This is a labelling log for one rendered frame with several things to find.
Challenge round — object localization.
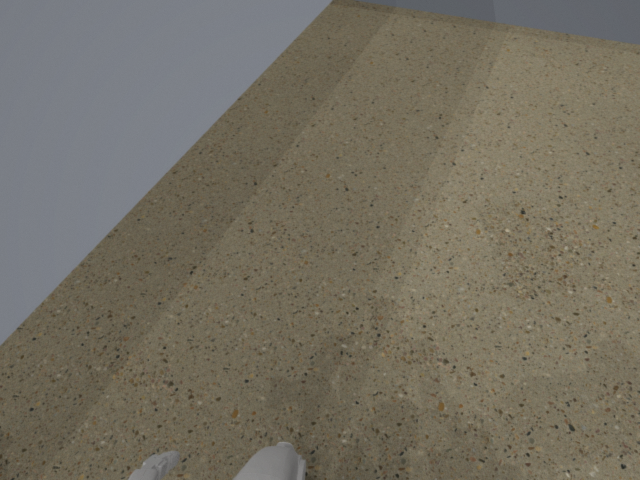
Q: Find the left robot shin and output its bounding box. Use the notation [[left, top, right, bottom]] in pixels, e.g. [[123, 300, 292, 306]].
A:
[[276, 442, 295, 451]]

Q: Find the robot left hand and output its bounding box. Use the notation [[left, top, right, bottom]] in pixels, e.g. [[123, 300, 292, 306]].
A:
[[128, 451, 180, 480]]

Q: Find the robot left thigh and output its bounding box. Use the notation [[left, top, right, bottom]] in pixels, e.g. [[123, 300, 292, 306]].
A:
[[233, 446, 306, 480]]

